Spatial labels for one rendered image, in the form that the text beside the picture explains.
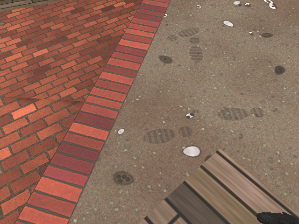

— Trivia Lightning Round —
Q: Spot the robot right hand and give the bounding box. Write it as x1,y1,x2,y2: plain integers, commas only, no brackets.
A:
256,212,299,224

